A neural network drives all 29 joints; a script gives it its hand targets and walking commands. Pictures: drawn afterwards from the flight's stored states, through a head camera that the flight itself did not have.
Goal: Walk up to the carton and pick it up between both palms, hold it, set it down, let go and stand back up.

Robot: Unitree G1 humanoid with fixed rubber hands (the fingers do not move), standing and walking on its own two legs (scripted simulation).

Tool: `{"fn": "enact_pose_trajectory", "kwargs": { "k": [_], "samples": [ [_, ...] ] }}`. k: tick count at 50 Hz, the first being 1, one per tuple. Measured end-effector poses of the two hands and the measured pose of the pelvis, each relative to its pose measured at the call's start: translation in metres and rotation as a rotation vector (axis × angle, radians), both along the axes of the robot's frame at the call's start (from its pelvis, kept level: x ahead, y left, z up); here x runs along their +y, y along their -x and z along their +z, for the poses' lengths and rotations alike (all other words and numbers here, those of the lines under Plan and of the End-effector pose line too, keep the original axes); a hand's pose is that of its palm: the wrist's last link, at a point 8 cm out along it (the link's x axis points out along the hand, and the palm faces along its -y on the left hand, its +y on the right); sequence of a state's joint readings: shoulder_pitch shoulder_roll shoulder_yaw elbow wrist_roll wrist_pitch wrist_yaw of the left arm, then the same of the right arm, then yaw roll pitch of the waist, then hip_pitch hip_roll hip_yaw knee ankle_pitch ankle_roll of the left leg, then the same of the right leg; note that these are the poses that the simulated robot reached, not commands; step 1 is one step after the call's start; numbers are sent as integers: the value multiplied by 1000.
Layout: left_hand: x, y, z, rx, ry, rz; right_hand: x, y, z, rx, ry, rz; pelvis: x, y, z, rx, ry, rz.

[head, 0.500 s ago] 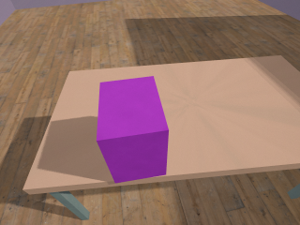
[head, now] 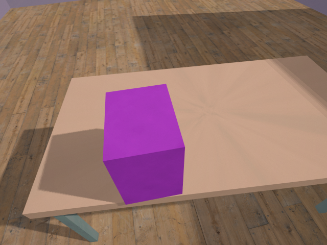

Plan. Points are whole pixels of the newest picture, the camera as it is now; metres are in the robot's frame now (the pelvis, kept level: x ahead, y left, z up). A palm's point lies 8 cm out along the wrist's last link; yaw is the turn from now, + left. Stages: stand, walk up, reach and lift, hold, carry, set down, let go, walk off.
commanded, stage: stand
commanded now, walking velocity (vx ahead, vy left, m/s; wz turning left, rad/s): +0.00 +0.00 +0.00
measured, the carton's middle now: (145, 145) +0.42 +0.08 -0.05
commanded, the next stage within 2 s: none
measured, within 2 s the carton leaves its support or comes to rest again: neither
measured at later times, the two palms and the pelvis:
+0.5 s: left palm out of the picture +0.00 +0.21 -0.15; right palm out of the picture -0.04 -0.20 -0.15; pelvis +0.02 +0.00 +0.00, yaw -1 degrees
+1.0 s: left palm out of the picture +0.01 +0.22 -0.15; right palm out of the picture -0.04 -0.19 -0.15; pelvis +0.03 +0.01 +0.00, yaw -1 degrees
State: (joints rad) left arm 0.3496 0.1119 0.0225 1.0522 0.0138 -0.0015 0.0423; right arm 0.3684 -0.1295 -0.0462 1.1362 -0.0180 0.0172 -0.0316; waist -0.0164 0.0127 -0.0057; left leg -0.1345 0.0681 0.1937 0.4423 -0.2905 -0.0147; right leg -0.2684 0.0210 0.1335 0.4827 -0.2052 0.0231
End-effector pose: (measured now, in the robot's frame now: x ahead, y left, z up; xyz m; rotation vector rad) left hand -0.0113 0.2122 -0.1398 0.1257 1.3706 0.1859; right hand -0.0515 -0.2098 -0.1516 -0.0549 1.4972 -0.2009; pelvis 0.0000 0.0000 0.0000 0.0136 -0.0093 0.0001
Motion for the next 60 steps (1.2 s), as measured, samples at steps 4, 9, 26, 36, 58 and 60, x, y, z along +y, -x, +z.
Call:
{"fn": "enact_pose_trajectory", "kwargs": {
  "k": [4,9,26,36,58,60],
  "samples": [
    [-1,-2,-2,17,4,-4,2,-1,0,10,1,-3,1,-4,0,-2,0,-3],
    [-1,-5,-3,34,7,-9,5,-3,0,19,0,-6,2,-8,-1,-5,0,-5],
    [1,-16,-7,67,10,-25,11,-7,0,40,-2,-10,5,-18,-1,-9,2,-12],
    [2,-20,-8,77,12,-31,14,-9,0,47,-1,-10,7,-22,-2,-10,3,-14],
    [4,-26,-10,88,15,-36,17,-13,1,49,2,-10,10,-28,-2,-9,5,-17],
    [5,-26,-10,88,15,-36,17,-14,1,49,3,-10,10,-28,-2,-9,5,-17]
  ]
}}
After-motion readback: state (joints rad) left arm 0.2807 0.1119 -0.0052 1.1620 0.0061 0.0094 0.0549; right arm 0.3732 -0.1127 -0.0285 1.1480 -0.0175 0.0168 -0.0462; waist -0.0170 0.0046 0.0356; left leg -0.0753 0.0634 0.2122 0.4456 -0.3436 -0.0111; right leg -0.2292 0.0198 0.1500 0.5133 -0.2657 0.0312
